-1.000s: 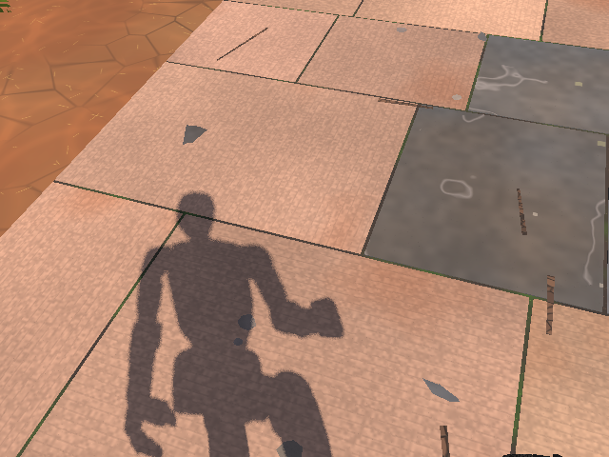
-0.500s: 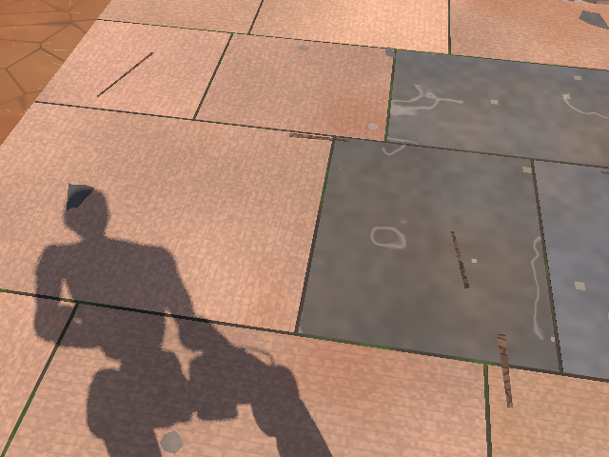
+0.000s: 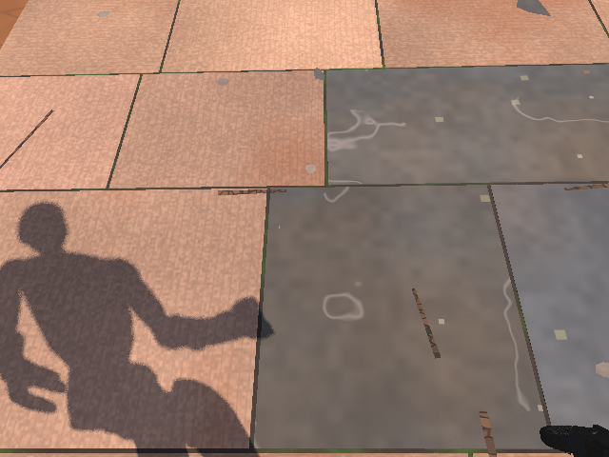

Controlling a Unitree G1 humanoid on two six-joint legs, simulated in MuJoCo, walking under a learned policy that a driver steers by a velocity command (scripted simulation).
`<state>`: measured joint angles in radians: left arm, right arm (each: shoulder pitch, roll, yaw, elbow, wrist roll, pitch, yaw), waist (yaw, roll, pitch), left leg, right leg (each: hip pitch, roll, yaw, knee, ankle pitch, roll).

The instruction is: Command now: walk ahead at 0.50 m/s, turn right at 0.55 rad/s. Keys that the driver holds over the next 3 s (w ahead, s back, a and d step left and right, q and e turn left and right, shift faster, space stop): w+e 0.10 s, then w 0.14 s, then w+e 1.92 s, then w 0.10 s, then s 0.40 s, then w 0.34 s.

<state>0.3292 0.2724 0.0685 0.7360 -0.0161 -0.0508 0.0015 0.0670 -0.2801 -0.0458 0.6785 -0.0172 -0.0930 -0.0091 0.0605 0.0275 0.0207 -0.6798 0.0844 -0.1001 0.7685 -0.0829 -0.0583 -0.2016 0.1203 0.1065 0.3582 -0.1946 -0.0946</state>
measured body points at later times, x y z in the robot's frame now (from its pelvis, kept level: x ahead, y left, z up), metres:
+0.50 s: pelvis +0.27 +0.03 +0.00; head +0.30 +0.03 +0.45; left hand +0.51 +0.23 -0.09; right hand +0.23 -0.25 -0.12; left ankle +0.24 +0.15 -0.75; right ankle +0.37 -0.16 -0.68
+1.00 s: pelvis +0.52 -0.11 +0.00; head +0.55 -0.14 +0.45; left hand +0.72 +0.10 -0.10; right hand +0.58 -0.44 -0.08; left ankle +0.76 -0.03 -0.69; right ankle +0.46 -0.17 -0.75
